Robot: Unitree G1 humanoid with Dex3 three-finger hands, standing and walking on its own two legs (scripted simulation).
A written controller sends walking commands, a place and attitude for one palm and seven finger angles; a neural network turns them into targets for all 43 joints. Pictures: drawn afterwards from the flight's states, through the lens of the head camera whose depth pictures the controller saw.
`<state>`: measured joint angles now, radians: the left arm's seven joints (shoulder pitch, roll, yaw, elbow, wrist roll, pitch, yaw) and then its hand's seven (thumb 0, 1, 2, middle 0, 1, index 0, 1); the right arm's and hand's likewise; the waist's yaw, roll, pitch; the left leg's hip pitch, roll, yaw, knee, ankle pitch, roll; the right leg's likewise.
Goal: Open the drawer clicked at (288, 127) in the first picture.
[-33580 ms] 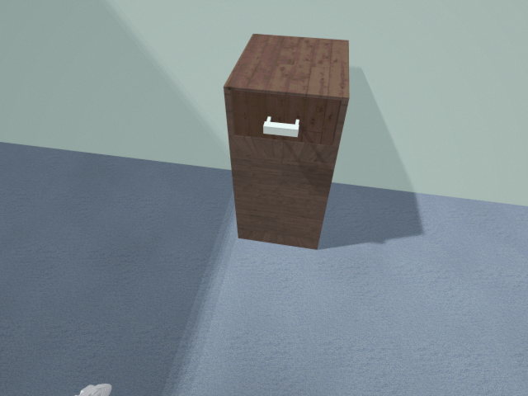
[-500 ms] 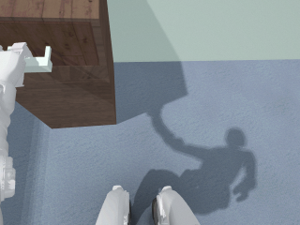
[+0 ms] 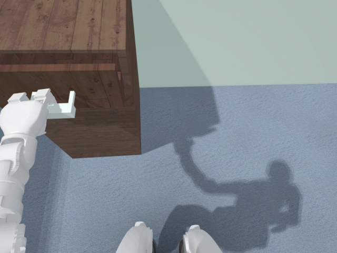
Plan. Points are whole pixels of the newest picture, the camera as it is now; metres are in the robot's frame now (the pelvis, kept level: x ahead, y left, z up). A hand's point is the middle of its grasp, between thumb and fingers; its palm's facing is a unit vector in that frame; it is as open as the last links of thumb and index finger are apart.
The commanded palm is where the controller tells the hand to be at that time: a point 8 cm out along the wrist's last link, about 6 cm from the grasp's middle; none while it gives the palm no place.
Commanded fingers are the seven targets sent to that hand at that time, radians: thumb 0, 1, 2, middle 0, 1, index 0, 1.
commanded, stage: pull the drawer open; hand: left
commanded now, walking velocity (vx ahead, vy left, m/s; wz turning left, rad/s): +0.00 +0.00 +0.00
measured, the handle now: (52, 103) +0.46 +0.31 -0.01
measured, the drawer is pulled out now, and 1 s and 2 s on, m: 0.05 0.15 0.27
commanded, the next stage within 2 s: none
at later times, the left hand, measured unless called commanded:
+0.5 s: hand (35, 144) +0.35 +0.33 -0.03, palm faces -0.09 -0.05 -0.99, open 6.1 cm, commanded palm +0.33 +0.31 +0.02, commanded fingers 0.00 0.90 0.90 -0.40 -1.35 -0.40 -1.35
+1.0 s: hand (30, 171) +0.29 +0.32 -0.03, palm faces -0.07 -0.05 -1.00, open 6.2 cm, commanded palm +0.26 +0.31 +0.02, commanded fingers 0.00 0.90 0.90 -0.40 -1.35 -0.40 -1.35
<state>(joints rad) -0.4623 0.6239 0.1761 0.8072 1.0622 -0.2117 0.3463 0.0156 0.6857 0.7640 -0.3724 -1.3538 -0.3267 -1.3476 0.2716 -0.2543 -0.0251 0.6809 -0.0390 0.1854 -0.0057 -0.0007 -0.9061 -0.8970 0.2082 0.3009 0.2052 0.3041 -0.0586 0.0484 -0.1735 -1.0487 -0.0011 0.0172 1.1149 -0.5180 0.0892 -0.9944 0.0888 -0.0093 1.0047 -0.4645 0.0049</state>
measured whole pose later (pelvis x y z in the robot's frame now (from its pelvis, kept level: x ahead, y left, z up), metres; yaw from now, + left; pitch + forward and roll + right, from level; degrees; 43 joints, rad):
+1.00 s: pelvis +0.00 -0.01 +0.01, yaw +1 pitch +21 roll -4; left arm 0.00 0.53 0.16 0.44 1.02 -0.14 0.42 0.01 0.69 0.76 -0.37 -1.35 -0.32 -1.35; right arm 0.17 -0.25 -0.03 0.64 -0.03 0.16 -0.03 0.00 -0.91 -0.90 0.21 0.30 0.20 0.30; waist -0.02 0.03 -0.17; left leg -0.92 -0.01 0.03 1.07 -0.52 0.08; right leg -0.88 0.08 0.00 0.98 -0.48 -0.01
